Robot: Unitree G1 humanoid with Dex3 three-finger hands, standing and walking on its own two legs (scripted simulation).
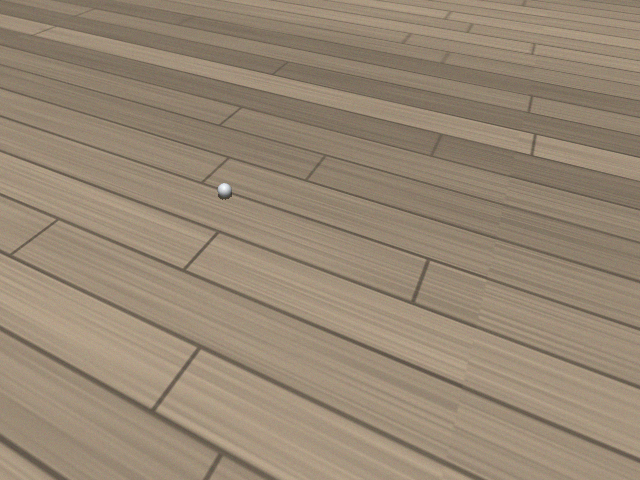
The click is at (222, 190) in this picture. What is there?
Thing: free ball
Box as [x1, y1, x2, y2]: [217, 183, 231, 196]
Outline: 222,183 218,186 218,193 222,196 227,196 230,194 231,188 228,184
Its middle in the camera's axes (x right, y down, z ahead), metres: -0.47 -0.27 +1.90
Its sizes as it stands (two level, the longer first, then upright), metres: 0.069 0.069 0.069
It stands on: the floor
